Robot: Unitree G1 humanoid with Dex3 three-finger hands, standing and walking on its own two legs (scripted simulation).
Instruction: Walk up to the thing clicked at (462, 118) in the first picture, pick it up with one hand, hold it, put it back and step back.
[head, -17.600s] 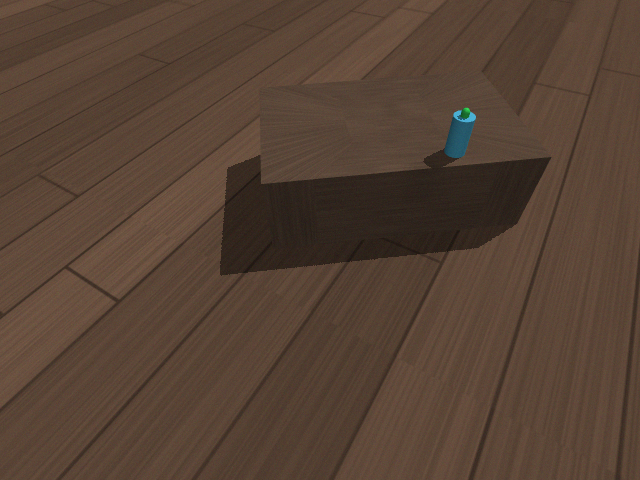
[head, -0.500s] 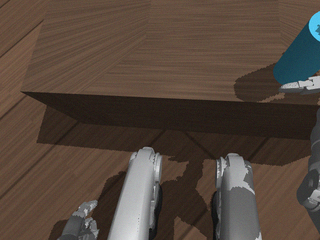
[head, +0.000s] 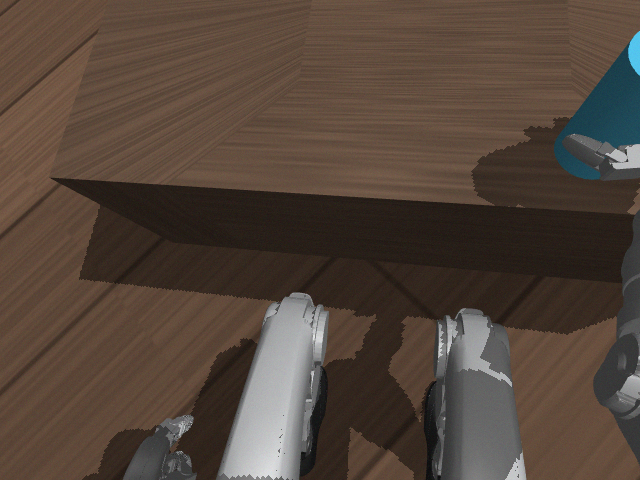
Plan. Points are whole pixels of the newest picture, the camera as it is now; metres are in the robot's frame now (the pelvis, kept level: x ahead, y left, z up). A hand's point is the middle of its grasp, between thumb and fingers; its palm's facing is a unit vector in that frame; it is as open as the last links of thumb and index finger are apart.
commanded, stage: settle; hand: right
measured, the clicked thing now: (634, 102) +0.51 -0.25 +0.03
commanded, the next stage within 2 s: lift in 1.12 s
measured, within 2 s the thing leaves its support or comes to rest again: leaves its support in 0.22 s
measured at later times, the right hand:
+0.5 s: hand out of the picture +0.51 -0.26 +0.06, palm faces +0.25 +0.97 -0.03, open 10.7 cm
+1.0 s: hand out of the picture +0.51 -0.26 +0.11, palm faces +0.25 +0.97 -0.02, open 10.7 cm
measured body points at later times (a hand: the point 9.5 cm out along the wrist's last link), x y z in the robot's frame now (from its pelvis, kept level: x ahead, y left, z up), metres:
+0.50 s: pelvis +0.01 +0.00 +0.04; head +0.21 -0.03 +0.44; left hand +0.12 +0.27 -0.08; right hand +0.49 -0.31 +0.07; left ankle +0.09 +0.13 -0.38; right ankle +0.08 -0.13 -0.38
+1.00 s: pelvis +0.02 +0.00 +0.09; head +0.21 -0.04 +0.50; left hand +0.12 +0.27 -0.03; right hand +0.49 -0.31 +0.12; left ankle +0.09 +0.13 -0.38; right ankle +0.08 -0.13 -0.38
